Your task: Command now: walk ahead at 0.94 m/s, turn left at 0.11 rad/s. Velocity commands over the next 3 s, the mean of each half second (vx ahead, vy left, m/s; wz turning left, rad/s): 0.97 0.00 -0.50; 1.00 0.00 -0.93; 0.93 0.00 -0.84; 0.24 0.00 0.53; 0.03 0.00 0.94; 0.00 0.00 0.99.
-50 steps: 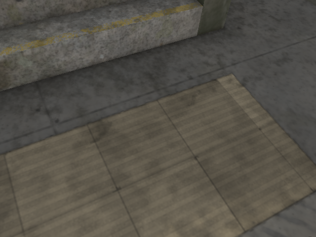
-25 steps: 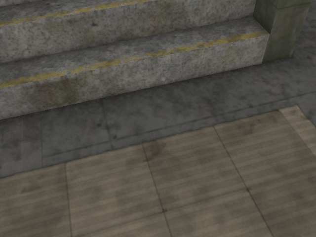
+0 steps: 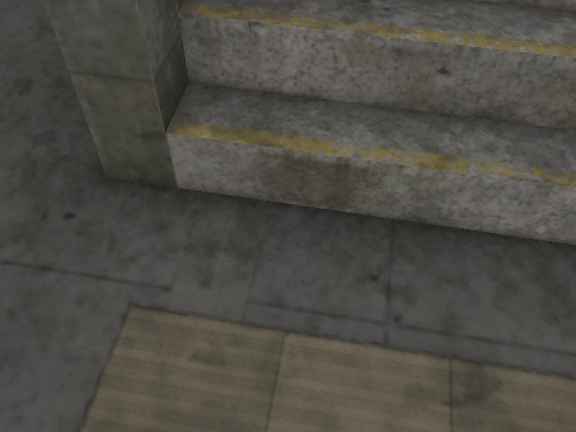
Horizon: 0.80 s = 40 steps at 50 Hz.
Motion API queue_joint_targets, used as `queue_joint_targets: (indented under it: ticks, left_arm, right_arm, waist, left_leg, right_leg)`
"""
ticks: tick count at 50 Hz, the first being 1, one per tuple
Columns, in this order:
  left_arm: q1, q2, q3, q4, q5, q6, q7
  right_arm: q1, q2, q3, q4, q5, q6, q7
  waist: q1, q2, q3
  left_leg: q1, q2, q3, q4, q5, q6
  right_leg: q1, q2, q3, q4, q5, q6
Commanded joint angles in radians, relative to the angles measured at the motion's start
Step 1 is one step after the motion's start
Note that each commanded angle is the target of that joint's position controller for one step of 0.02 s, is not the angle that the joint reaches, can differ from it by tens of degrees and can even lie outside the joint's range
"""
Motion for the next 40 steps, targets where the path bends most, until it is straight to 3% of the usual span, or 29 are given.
queue_joint_targets:
  ticks: [1, 4, 5, 8, 10, 13, 14, 15, 16, 17, 18, 19, 20, 22, 24, 25, 27, 28, 29, 31, 32, 33, 34, 35, 36, 37, 38, 39, 40]
  left_arm:
    - [0.106, 0.088, 0.021, 0.017, -0.013, 0.044, -0.015]
    - [-0.074, 0.069, 0.017, -0.022, -0.044, 0.045, -0.018]
    - [-0.087, 0.067, 0.019, -0.01, -0.055, 0.045, -0.017]
    - [-0.172, 0.041, 0.003, -0.039, -0.047, 0.022, -0.031]
    - [-0.148, 0.052, -0.002, -0.021, -0.041, 0.016, -0.04]
    - [0.049, 0.128, 0.021, 0.05, -0.041, 0.038, -0.033]
    - [0.224, 0.178, 0.043, 0.099, -0.035, 0.047, -0.027]
    - [0.487, 0.227, 0.072, 0.164, -0.037, 0.056, -0.017]
    - [0.62, 0.236, 0.087, 0.223, -0.057, 0.058, -0.001]
    - [0.476, 0.2, 0.076, 0.239, -0.051, 0.062, 0.014]
    - [0.285, 0.198, 0.064, 0.159, -0.025, 0.046, 0.021]
    - [0.229, 0.191, 0.073, 0.105, -0.02, 0.043, 0.031]
    - [0.172, 0.135, 0.069, 0.099, -0.015, 0.039, 0.032]
    - [0.128, 0.164, 0.067, 0.096, -0.021, 0.011, 0.029]
    - [0.105, 0.193, 0.074, 0.093, -0.025, -0.026, 0.016]
    - [0.106, 0.209, 0.084, 0.09, -0.026, -0.034, 0.013]
    - [0.118, 0.203, 0.091, 0.098, -0.049, -0.035, 0.002]
    - [0.139, 0.21, 0.098, 0.104, -0.054, -0.035, -0.007]
    - [0.165, 0.221, 0.101, 0.113, -0.05, -0.034, -0.008]
    - [0.19, 0.222, 0.109, 0.118, -0.044, -0.031, -0.007]
    - [0.197, 0.236, 0.115, 0.118, -0.046, -0.035, -0.004]
    - [0.183, 0.258, 0.119, 0.115, -0.043, -0.036, -0.003]
    - [0.12, 0.258, 0.122, 0.101, -0.046, -0.039, -0.003]
    - [0.041, 0.166, 0.094, 0.053, -0.048, -0.051, 0.005]
    - [0.153, -0.002, 0.043, -0.007, -0.097, -0.049, 0.011]
    - [0.115, 0.088, 0.038, 0.012, -0.068, -0.027, 0.023]
    - [0.006, 0.136, 0.051, 0.01, -0.038, -0.012, 0.02]
    - [-0.052, 0.141, 0.054, -0.001, -0.023, -0.005, 0.008]
    - [-0.104, 0.117, 0.05, -0.023, -0.009, 0.002, -0.005]
  right_arm:
    - [0.032, -0.104, -0.026, -0.039, 0.008, -0.071, -0.002]
    - [0.14, -0.097, -0.02, 0.006, 0.012, -0.094, 0.008]
    - [0.146, -0.091, -0.016, 0.015, 0.01, -0.095, 0.008]
    - [0.166, -0.055, 0.012, 0.041, 0.017, -0.109, -0.008]
    - [0.135, -0.064, 0.02, 0.044, 0.014, -0.117, -0.025]
    - [0.08, -0.152, -0.002, 0.042, 0.008, -0.112, -0.079]
    - [0.023, -0.18, -0.011, 0.029, -0.002, -0.096, -0.093]
    - [-0.115, -0.218, -0.025, -0.005, -0.01, -0.08, -0.101]
    - [-0.246, -0.187, -0.027, -0.025, -0.004, -0.067, -0.086]
    - [-0.31, 0.018, 0.033, -0.102, -0.028, -0.091, -0.062]
    - [-0.123, 0.085, 0.066, -0.178, 0.008, -0.1, -0.048]
    - [-0.058, 0.005, 0.073, -0.199, -0.022, -0.124, -0.022]
    - [-0.093, -0.071, 0.062, -0.164, -0.041, -0.128, -0.01]
    - [-0.131, -0.081, 0.067, -0.173, -0.072, -0.087, -0.009]
    - [-0.201, -0.086, 0.074, -0.198, -0.058, -0.056, -0.008]
    - [-0.252, -0.084, 0.076, -0.219, -0.041, -0.055, -0.004]
    - [-0.355, -0.01, 0.098, -0.252, -0.011, -0.059, 0.003]
    - [-0.368, -0.006, 0.095, -0.251, -0.001, -0.061, 0.001]
    - [-0.383, -0.013, 0.091, -0.247, 0.009, -0.064, -0.006]
    - [-0.381, -0.05, 0.077, -0.24, 0.001, -0.076, -0.018]
    - [-0.344, -0.088, 0.064, -0.231, 0.005, -0.08, -0.032]
    - [-0.243, -0.132, 0.045, -0.199, 0.0, -0.087, -0.045]
    - [-0.016, -0.17, 0.023, -0.149, -0.011, -0.096, -0.055]
    - [0.235, -0.251, -0.009, -0.103, -0.036, -0.1, -0.076]
    - [0.191, -0.331, -0.027, -0.1, -0.078, -0.093, -0.072]
    - [0.088, -0.254, -0.036, -0.106, -0.066, -0.085, -0.064]
    - [0.012, -0.141, -0.013, -0.123, -0.056, -0.09, -0.056]
    - [0.003, -0.087, 0.0, -0.104, -0.054, -0.092, -0.048]
    - [0.043, -0.07, 0.005, -0.066, -0.051, -0.098, -0.047]
  waist:
    - [0.013, 0.014, -0.012]
    - [-0.061, 0.03, 0.091]
    - [-0.07, 0.021, 0.083]
    - [-0.065, 0.067, 0.094]
    - [-0.033, 0.066, 0.043]
    - [0.093, 0.13, -0.097]
    - [0.19, 0.135, -0.159]
    - [0.348, 0.129, -0.203]
    - [0.426, -0.063, -0.178]
    - [0.246, -0.236, -0.054]
    - [0.038, -0.211, -0.149]
    - [0.015, -0.099, -0.208]
    - [-0.031, 0.131, -0.06]
    - [-0.093, 0.179, 0.07]
    - [-0.094, 0.172, 0.127]
    - [-0.07, 0.14, 0.116]
    - [-0.003, 0.065, 0.073]
    - [0.028, 0.039, 0.042]
    - [0.052, -0.003, 0.029]
    - [0.068, -0.041, -0.013]
    - [0.053, -0.057, -0.047]
    - [-0.004, -0.042, -0.126]
    - [-0.136, -0.013, -0.263]
    - [-0.246, 0.091, -0.391]
    - [-0.121, 0.435, -0.487]
    - [-0.094, 0.331, -0.377]
    - [-0.107, 0.18, -0.26]
    - [-0.101, 0.084, -0.196]
    - [-0.095, 0.079, -0.165]
  left_leg:
    - [0.077, 0.264, -0.306, -0.439, 0.085, -0.019]
    - [0.135, 0.224, -0.135, -0.507, 0.437, -0.107]
    - [0.193, 0.192, -0.062, -0.504, 0.529, -0.14]
    - [0.239, 0.202, 0.053, -0.529, 0.882, -0.186]
    - [0.297, 0.221, 0.105, -0.521, 1.166, -0.209]
    - [0.415, 0.278, 0.143, -0.262, 1.622, -0.241]
    - [0.375, 0.292, 0.135, -0.031, 1.697, -0.251]
    - [0.228, 0.283, 0.125, 0.362, 1.63, -0.251]
    - [0.006, 0.112, 0.142, 0.925, 0.673, -0.218]
    - [-0.398, 0.0, 0.024, 1.25, -0.165, -0.195]
    - [-0.601, 0.055, -0.177, 1.275, -0.2, -0.196]
    - [-0.604, 0.104, -0.288, 1.111, -0.134, -0.171]
    - [-0.56, 0.152, -0.256, 0.978, -0.04, -0.15]
    - [-0.457, 0.208, -0.222, 0.775, -0.051, -0.182]
    - [-0.267, 0.247, -0.142, 0.485, 0.075, -0.226]
    - [-0.185, 0.256, -0.122, 0.34, 0.142, -0.239]
    - [-0.021, 0.232, -0.084, 0.076, 0.327, -0.227]
    - [0.012, 0.201, -0.064, 0.009, 0.402, -0.22]
    - [-0.003, 0.189, -0.063, -0.032, 0.403, -0.214]
    - [-0.015, 0.166, -0.082, -0.149, 0.371, -0.2]
    - [0.042, 0.151, -0.095, -0.17, 0.34, -0.202]
    - [0.146, 0.129, -0.086, -0.189, 0.244, -0.192]
    - [0.41, 0.166, -0.105, -0.13, 0.197, -0.175]
    - [0.646, 0.357, -0.273, -0.133, -0.093, -0.158]
    - [0.796, 0.671, -0.822, -0.335, -0.245, -0.043]
    - [0.68, 0.639, -0.869, -0.373, -0.459, -0.013]
    - [0.545, 0.575, -0.662, -0.363, -0.319, -0.032]
    - [0.449, 0.517, -0.486, -0.361, -0.058, -0.052]
    - [0.406, 0.481, -0.36, -0.355, 0.172, -0.067]
  right_leg:
    - [-0.141, -0.032, -0.009, -0.049, 0.077, -0.013]
    - [-0.254, 0.045, -0.027, -0.218, 0.196, -0.038]
    - [-0.277, 0.095, -0.034, -0.255, 0.229, -0.055]
    - [-0.227, 0.152, -0.145, -0.479, 0.366, -0.091]
    - [-0.105, 0.207, -0.227, -0.593, 0.427, -0.117]
    - [0.165, 0.303, -0.287, -0.648, 0.403, -0.128]
    - [0.337, 0.33, -0.271, -0.648, 0.335, -0.149]
    - [0.551, 0.262, -0.158, -0.694, 0.306, -0.232]
    - [0.697, 0.174, -0.051, -0.845, 0.346, -0.317]
    - [0.703, 0.168, 0.097, -0.652, 0.354, -0.327]
    - [0.766, 0.044, 0.496, -0.75, 0.241, -0.451]
    - [0.722, -0.091, 0.801, -1.065, -0.283, -0.489]
    - [0.499, -0.07, 0.783, -1.181, -0.42, -0.428]
    - [0.214, 0.013, 0.643, -1.207, -0.314, -0.381]
    - [-0.031, 0.112, 0.475, -1.261, -0.174, -0.349]
    - [-0.068, 0.14, 0.409, -1.254, -0.06, -0.333]
    - [-0.069, 0.203, 0.316, -1.22, 0.06, -0.27]
    - [-0.008, 0.21, 0.311, -1.19, 0.138, -0.245]
    - [0.074, 0.192, 0.328, -1.173, 0.197, -0.237]
    - [0.253, 0.176, 0.35, -1.06, 0.325, -0.201]
    - [0.3, 0.18, 0.35, -0.976, 0.452, -0.171]
    - [0.337, 0.195, 0.332, -0.827, 0.579, -0.148]
    - [0.239, 0.238, 0.297, -0.571, 0.585, -0.123]
    - [0.062, 0.278, 0.238, -0.266, 0.286, -0.116]
    - [-0.215, 0.35, 0.131, -0.022, -0.301, -0.083]
    - [-0.34, 0.22, 0.074, 0.047, -0.192, -0.109]
    - [-0.335, 0.169, 0.046, 0.02, -0.074, -0.114]
    - [-0.302, 0.143, 0.036, -0.012, -0.017, -0.105]
    - [-0.298, 0.123, 0.031, -0.002, -0.005, -0.102]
